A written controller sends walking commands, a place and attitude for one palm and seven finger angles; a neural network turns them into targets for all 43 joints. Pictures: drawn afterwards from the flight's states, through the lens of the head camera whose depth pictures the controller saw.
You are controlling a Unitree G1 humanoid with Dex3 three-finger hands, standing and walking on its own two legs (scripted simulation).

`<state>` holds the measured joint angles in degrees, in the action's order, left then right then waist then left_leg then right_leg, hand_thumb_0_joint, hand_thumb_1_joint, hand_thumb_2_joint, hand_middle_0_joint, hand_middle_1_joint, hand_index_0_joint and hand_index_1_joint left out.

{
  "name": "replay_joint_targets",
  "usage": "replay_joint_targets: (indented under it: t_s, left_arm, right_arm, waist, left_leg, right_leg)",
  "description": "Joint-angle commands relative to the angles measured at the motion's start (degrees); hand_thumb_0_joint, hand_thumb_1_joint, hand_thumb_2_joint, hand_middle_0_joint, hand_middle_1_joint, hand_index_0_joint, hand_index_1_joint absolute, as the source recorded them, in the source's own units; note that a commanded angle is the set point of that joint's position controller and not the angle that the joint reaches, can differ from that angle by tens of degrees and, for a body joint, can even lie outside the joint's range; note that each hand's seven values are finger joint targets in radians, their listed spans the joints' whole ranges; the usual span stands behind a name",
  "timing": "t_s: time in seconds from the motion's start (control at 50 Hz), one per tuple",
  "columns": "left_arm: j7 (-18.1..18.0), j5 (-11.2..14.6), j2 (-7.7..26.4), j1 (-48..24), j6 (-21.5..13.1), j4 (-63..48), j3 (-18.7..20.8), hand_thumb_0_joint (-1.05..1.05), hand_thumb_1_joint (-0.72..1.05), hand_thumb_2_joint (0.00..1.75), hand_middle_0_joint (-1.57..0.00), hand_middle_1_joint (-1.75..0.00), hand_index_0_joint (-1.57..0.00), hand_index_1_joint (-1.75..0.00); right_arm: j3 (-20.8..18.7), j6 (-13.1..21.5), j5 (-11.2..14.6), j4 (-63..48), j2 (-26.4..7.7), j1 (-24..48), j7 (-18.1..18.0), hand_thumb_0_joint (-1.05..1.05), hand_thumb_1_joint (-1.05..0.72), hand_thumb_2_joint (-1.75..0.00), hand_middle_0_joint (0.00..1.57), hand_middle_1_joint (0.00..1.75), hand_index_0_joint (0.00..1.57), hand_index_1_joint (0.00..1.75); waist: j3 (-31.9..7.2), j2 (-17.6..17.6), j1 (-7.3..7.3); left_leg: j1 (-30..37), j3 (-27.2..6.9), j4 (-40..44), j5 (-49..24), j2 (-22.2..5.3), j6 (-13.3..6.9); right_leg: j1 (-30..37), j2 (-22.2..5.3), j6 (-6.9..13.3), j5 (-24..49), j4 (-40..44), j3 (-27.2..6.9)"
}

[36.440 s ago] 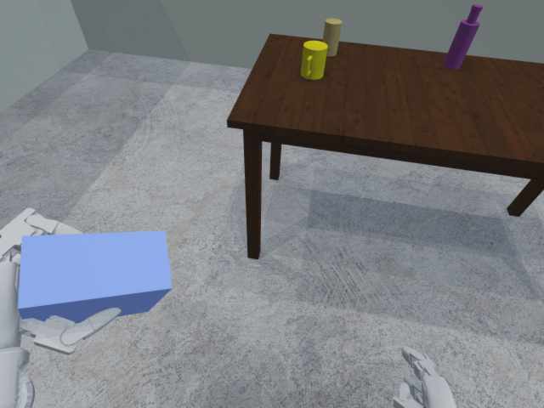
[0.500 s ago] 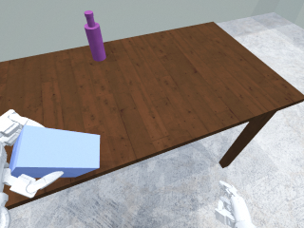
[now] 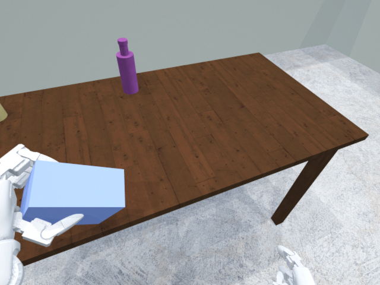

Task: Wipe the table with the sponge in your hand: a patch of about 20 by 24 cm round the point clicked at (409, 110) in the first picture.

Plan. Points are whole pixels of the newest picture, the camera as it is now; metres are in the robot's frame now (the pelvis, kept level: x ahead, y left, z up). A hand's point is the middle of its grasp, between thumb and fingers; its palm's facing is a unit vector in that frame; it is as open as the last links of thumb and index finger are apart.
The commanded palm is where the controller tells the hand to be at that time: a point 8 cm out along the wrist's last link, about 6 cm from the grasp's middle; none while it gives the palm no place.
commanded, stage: look again from close up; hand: left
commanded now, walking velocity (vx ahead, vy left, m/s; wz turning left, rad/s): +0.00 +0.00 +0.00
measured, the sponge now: (86, 197) +0.23 +0.20 +0.12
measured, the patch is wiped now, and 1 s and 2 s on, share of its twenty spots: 1.00 1.00 1.00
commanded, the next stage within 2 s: come to a stop and stand still in 0.34 s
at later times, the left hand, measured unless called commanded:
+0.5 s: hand (47, 178) +0.25 +0.27 +0.14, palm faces +0.37 -0.83 -0.41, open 10.6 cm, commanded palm +0.18 +0.29 +0.17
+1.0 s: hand (51, 187) +0.22 +0.25 +0.16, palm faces +0.39 -0.85 -0.35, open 10.6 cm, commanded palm +0.16 +0.28 +0.17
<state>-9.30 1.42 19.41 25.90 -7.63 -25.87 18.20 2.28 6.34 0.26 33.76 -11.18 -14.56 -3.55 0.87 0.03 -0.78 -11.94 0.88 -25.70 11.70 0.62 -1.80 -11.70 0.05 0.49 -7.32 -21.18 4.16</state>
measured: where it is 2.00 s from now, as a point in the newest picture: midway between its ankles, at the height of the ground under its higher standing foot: outside the picture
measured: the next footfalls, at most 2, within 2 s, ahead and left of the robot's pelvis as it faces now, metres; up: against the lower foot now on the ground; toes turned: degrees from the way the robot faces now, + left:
none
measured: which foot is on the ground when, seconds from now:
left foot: down 0.00-1.00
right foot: down 0.00-1.00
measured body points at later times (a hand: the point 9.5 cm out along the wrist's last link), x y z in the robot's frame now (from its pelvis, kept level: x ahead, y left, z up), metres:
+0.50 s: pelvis +0.02 +0.01 -0.01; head +0.06 +0.04 +0.44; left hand +0.22 +0.31 +0.17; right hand +0.19 -0.23 -0.08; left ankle +0.03 +0.09 -0.74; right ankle +0.05 -0.11 -0.74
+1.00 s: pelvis +0.00 +0.00 +0.00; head +0.01 +0.02 +0.45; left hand +0.20 +0.29 +0.17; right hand +0.18 -0.22 -0.07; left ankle +0.03 +0.09 -0.74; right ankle +0.05 -0.11 -0.74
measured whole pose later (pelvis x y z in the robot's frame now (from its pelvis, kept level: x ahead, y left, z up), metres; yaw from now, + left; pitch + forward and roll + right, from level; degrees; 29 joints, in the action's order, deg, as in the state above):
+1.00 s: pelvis +0.00 +0.00 +0.00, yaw -1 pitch -2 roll -1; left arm -7.1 2.0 19.4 23.7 -8.0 -26.2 19.7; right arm 2.8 7.1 0.2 32.2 -12.1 -11.3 -2.0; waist 2.3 0.8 -0.7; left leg -13.3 2.1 -28.0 12.9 0.3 -2.0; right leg -13.7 1.0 0.6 -8.4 -24.0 1.6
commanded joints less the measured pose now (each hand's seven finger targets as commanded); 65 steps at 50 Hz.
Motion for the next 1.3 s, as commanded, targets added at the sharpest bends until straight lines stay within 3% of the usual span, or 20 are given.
replay_joint_targets:
  t_s: [0.0,0.02,0.04,0.06,0.1,0.18,0.3,0.34,0.44,0.48,0.56,0.62,0.72,0.84,1.06,1.08,1.1,1.12,1.14,1.28]
  left_arm:
    - [-0.86,0.64,8.56,-5.39,-3.93,-12.21,5.14,0.0,0.1,1.3,-1.2,-1.6,-1.2,-1.6]
    - [-0.89,0.77,8.83,-5.35,-3.88,-12.09,5.32,0.0,0.1,1.3,-1.2,-1.6,-1.2,-1.6]
    - [-0.68,-1.5,57.5,-62.6,-15.12,-33.75,22.0,0.0,0.1,1.3,-1.2,-1.6,-1.2,-1.6]
    - [0.22,-2.4,25.43,-38.72,-10.69,-2.49,19.72,0.0,0.1,1.3,-1.2,-1.6,-1.2,-1.6]
    - [1.53,0.23,23.2,-24.21,-9.68,1.26,15.59,0.0,0.1,1.3,-1.2,-1.6,-1.2,-1.6]
    - [3.46,3.1,10.62,-2.92,-10.28,-7.89,5.45,0.0,0.1,1.3,-1.2,-1.6,-1.2,-1.6]
    - [0.87,2.55,16.34,-5.17,-10.3,-11.05,12.87,0.0,0.1,1.3,-1.2,-1.6,-1.2,-1.6]
    - [0.31,2.47,21.13,-9.9,-10.45,-14.38,15.98,0.0,0.1,1.3,-1.2,-1.6,-1.2,-1.6]
    - [0.49,3.26,17.53,-7.0,-10.22,-18.17,11.89,0.0,0.1,1.3,-1.2,-1.6,-1.2,-1.6]
    - [0.54,3.26,15.29,-5.82,-9.66,-18.68,10.21,0.0,0.1,1.3,-1.2,-1.6,-1.2,-1.6]
    - [1.09,2.56,11.04,-5.99,-7.72,-14.64,7.39,0.0,0.1,1.3,-1.2,-1.6,-1.2,-1.6]
    - [1.43,2.52,10.0,-7.52,-6.25,-11.33,7.2,0.0,0.1,1.3,-1.2,-1.6,-1.2,-1.6]
    - [1.57,1.76,9.68,-10.54,-5.15,-12.1,7.03,0.0,0.1,1.3,-1.2,-1.6,-1.2,-1.6]
    - [1.11,1.32,12.49,-9.42,-4.18,-14.47,9.32,0.0,0.1,1.3,-1.2,-1.6,-1.2,-1.6]
    - [1.07,1.12,8.66,-5.66,-4.05,-11.37,6.83,0.0,0.1,1.3,-1.2,-1.6,-1.2,-1.6]
    - [1.6,-7.97,58.06,-64.01,-11.54,-25.17,40.07,0.0,0.1,1.3,-1.2,-1.6,-1.2,-1.6]
    - [4.3,-1.41,20.42,-29.68,-9.75,8.98,16.94,0.0,0.1,1.3,-1.2,-1.6,-1.2,-1.6]
    - [5.26,0.62,12.39,-13.91,-9.59,9.65,10.86,0.0,0.1,1.3,-1.2,-1.6,-1.2,-1.6]
    - [5.72,2.5,5.6,-7.98,-10.21,3.79,4.86,0.0,0.1,1.3,-1.2,-1.6,-1.2,-1.6]
    - [2.79,1.16,12.94,-6.72,-11.17,-8.44,10.04,0.0,0.1,1.3,-1.2,-1.6,-1.2,-1.6]
  right_arm:
    - [-3.22,3.38,0.17,-8.82,-7.13,6.76,-0.01,0.0,-0.9,-0.9,0.2,0.3,0.2,0.3]
    - [-3.14,3.29,0.13,-8.68,-7.12,6.74,0.02,0.0,-0.9,-0.9,0.2,0.3,0.2,0.3]
    - [7.92,1.95,5.2,-17.71,-10.77,0.64,-4.09,0.0,-0.9,-0.9,0.2,0.3,0.2,0.3]
    - [-0.46,5.4,4.48,-10.73,-3.47,2.0,-3.12,0.0,-0.9,-0.9,0.2,0.3,0.2,0.3]
    - [-2.74,5.96,-0.09,-8.37,-9.64,5.12,0.29,0.0,-0.9,-0.9,0.2,0.3,0.2,0.3]
    - [-3.09,7.34,0.57,-9.55,-9.46,3.28,4.45,0.0,-0.9,-0.9,0.2,0.3,0.2,0.3]
    - [-3.75,7.25,-0.07,-7.47,-9.89,6.11,3.73,0.0,-0.9,-0.9,0.2,0.3,0.2,0.3]
    - [-3.98,6.47,-0.02,-7.39,-10.34,7.04,3.17,0.0,-0.9,-0.9,0.2,0.3,0.2,0.3]
    - [-3.9,7.14,0.64,-7.28,-8.93,5.75,3.66,0.0,-0.9,-0.9,0.2,0.3,0.2,0.3]
    - [-4.09,7.27,0.5,-7.04,-8.7,5.06,4.01,0.0,-0.9,-0.9,0.2,0.3,0.2,0.3]
    - [-4.51,6.53,0.71,-7.27,-8.73,5.66,4.0,0.0,-0.9,-0.9,0.2,0.3,0.2,0.3]
    - [-4.18,5.44,0.89,-8.36,-8.65,6.85,3.45,0.0,-0.9,-0.9,0.2,0.3,0.2,0.3]
    - [-3.1,4.19,0.48,-9.75,-7.9,8.72,2.12,0.0,-0.9,-0.9,0.2,0.3,0.2,0.3]
    - [-2.87,3.79,0.38,-10.82,-7.89,9.8,1.18,0.0,-0.9,-0.9,0.2,0.3,0.2,0.3]
    - [-2.99,3.32,0.38,-10.45,-7.89,8.58,0.89,0.0,-0.9,-0.9,0.2,0.3,0.2,0.3]
    - [-3.42,5.91,-2.65,-8.24,-9.65,0.66,0.96,0.0,-0.9,-0.9,0.2,0.3,0.2,0.3]
    - [-1.06,5.24,0.22,-5.66,-2.51,5.65,1.06,0.0,-0.9,-0.9,0.2,0.3,0.2,0.3]
    - [-4.43,6.51,0.4,-8.72,-6.73,4.12,1.14,0.0,-0.9,-0.9,0.2,0.3,0.2,0.3]
    - [-4.74,6.8,1.08,-9.32,-6.78,4.69,2.45,0.0,-0.9,-0.9,0.2,0.3,0.2,0.3]
    - [-3.97,7.43,1.26,-9.93,-7.55,6.31,2.46,0.0,-0.9,-0.9,0.2,0.3,0.2,0.3]
  waist:
    - [-3.47,-3.09,-0.17]
    - [-3.97,-2.23,-0.16]
    - [4.32,-15.49,4.59]
    - [-2.35,-0.6,1.01]
    - [-4.7,2.94,-1.4]
    - [-8.14,-0.09,-2.01]
    - [-7.77,0.56,-1.25]
    - [-10.58,-3.72,-0.96]
    - [-14.72,-9.83,-1.48]
    - [-13.33,-7.8,-1.46]
    - [-10.32,-5.53,-0.89]
    - [-7.62,-1.13,-0.43]
    - [-5.85,-2.36,0.18]
    - [-7.0,-4.07,0.13]
    - [-5.31,-2.51,0.36]
    - [5.98,4.59,-0.97]
    - [-8.51,3.17,-0.19]
    - [-5.48,-3.63,-3.17]
    - [-7.4,-11.53,-2.08]
    - [-3.4,2.59,-2.0]
  left_leg:
    - [-10.39,-5.83,9.95,10.29,-4.23,1.72]
    - [-9.36,-5.69,9.35,8.75,-3.95,1.82]
    - [-23.49,-6.01,7.01,17.13,-2.92,-2.15]
    - [-13.73,-6.45,5.02,14.54,-8.87,-1.24]
    - [-4.53,-2.92,0.73,9.53,-2.91,0.52]
    - [-1.57,-1.53,-2.34,4.87,-2.26,0.02]
    - [-3.33,-4.18,1.87,-6.2,-4.18,0.76]
    - [-2.24,-5.02,1.99,-10.29,-4.33,0.83]
    - [3.67,-5.36,-1.72,-32.11,-5.24,2.07]
    - [5.3,-6.05,-1.09,-36.26,-7.14,2.59]
    - [3.69,-5.77,1.32,-27.8,-8.8,2.78]
    - [-1.58,-4.25,1.98,-9.85,-6.69,2.5]
    - [-3.0,-4.24,4.9,4.67,-5.52,1.45]
    - [-2.13,-4.05,5.16,5.05,-5.29,0.7]
    - [-2.45,-3.86,5.33,5.37,-5.48,0.47]
    - [-11.83,-1.3,-1.84,-0.14,-5.85,-0.42]
    - [-1.15,-2.6,-0.34,-1.32,-2.1,-0.58]
    - [1.27,-0.91,0.03,0.49,-2.34,0.91]
    - [2.19,-0.05,2.06,1.84,-3.1,0.59]
    - [-11.64,-5.45,10.19,18.51,-5.93,-1.05]
  right_leg:
    - [9.48,-1.88,-0.17,-4.9,3.69,-6.25]
    - [9.03,-2.1,-0.13,-4.97,4.26,-6.34]
    - [8.99,0.8,-3.84,-9.13,-3.29,-6.02]
    - [-0.83,-4.43,-1.55,-18.52,-3.51,-4.72]
    - [-5.07,-4.28,1.65,-14.42,3.57,-9.88]
    - [-4.47,-7.53,3.41,-10.04,2.66,-12.45]
    - [0.8,-4.39,0.94,5.74,-4.38,-6.43]
    - [3.02,-4.17,0.87,8.29,-7.07,-6.06]
    - [2.44,-4.31,0.57,10.4,-10.04,-3.71]
    - [-0.57,-3.67,0.06,4.21,-10.04,-2.68]
    - [-1.32,-2.98,-0.2,-0.15,-8.29,-2.87]
    - [1.6,-3.73,0.21,5.49,-3.47,-5.13]
    - [0.84,-3.7,0.79,-0.74,-0.47,-7.04]
    - [2.32,-3.7,0.9,-1.3,0.77,-7.85]
    - [1.34,-3.85,0.76,-3.72,2.05,-7.37]
    - [-6.34,-5.12,-3.71,-1.01,5.73,-9.06]
    - [-4.11,-7.6,1.78,-7.07,2.96,-9.42]
    - [-3.38,-5.93,2.04,-6.76,5.36,-16.27]
    - [0.08,-5.94,2.45,-4.3,2.47,-12.8]
    - [5.88,-1.73,-0.49,-12.56,-2.59,-6.6]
